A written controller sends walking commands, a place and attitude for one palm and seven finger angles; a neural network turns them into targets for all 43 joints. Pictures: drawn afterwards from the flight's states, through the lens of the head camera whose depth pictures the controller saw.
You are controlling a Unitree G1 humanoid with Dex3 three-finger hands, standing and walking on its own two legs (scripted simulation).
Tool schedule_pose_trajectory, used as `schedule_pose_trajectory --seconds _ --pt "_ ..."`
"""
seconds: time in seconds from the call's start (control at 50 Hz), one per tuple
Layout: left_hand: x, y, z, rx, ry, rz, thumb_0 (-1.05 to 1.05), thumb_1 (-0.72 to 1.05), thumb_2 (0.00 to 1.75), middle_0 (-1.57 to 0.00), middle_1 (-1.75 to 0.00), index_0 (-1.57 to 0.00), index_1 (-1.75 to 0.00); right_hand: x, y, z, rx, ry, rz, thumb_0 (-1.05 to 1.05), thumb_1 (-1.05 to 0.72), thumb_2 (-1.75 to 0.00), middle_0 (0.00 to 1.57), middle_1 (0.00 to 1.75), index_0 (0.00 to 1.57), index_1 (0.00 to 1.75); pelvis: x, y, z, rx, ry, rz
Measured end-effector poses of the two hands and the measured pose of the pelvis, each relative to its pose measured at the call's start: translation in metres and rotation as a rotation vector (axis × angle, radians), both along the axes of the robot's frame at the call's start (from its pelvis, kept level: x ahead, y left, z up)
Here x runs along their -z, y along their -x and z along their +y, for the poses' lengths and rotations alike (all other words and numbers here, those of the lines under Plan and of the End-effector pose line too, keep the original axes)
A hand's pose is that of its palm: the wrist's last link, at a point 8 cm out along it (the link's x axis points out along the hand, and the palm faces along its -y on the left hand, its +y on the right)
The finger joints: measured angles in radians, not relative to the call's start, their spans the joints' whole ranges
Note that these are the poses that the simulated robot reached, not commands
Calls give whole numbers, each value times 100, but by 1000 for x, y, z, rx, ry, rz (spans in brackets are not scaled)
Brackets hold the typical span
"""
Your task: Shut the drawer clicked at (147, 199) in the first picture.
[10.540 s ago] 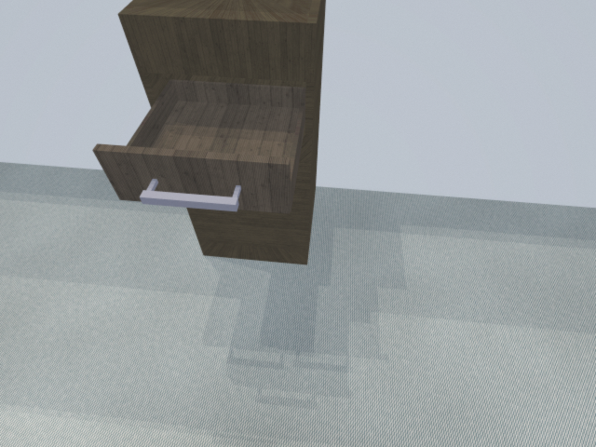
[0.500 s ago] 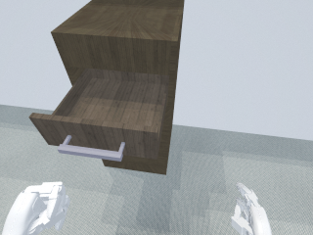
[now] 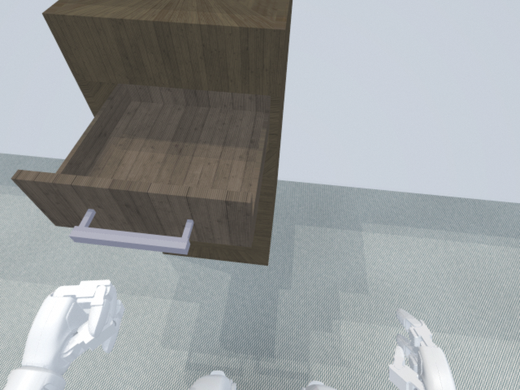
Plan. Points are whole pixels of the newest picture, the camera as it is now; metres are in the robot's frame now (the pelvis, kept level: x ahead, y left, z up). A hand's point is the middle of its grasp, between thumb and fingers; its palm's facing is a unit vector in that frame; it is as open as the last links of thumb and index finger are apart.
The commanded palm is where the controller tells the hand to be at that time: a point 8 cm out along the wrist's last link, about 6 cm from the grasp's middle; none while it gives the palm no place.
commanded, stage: bring the fist close to the handle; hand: left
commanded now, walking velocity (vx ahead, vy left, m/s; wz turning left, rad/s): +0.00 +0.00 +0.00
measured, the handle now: (134, 230) +0.36 +0.24 +0.01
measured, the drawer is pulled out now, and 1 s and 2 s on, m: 0.27 0.27 0.21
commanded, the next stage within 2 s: push the drawer shut in 0.80 s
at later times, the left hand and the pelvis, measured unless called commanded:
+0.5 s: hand (137, 304) +0.24 +0.20 +0.00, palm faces -0.08 -1.00 -0.05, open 3.3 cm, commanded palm +0.22 +0.26 +0.01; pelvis +0.00 +0.01 -0.03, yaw -1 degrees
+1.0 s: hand (136, 304) +0.24 +0.20 +0.01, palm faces -0.07 -1.00 -0.06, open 3.3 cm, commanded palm +0.23 +0.26 +0.01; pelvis +0.00 +0.01 -0.03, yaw +0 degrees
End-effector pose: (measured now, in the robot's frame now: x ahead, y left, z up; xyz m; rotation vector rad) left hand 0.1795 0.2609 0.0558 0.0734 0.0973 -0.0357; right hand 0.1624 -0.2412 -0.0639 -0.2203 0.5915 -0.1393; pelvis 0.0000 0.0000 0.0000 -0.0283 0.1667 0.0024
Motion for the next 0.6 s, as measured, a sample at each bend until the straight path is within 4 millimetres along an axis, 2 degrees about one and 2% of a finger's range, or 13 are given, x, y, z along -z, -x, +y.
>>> schedule_pose_trajectory --seconds 0.16,0.38,0.6 --pt "18 -11 2 5 8 -11 2 89 90 -140 -160 -140 -160 12 0 3 -5 10 28 1 -90 -90 20 30 20 30 11 1 3 1 4 40" --pt "42 -38 0 35 26 -18 2 90 90 -140 -160 -140 -160 31 -1 11 -18 15 60 1 -90 -90 20 30 20 30 28 4 9 5 12 94" --pt "45 -42 -7 41 18 -18 2 90 90 -140 -160 -140 -160 39 4 17 -3 3 103 1 -90 -90 20 30 20 30 33 3 14 11 14 116"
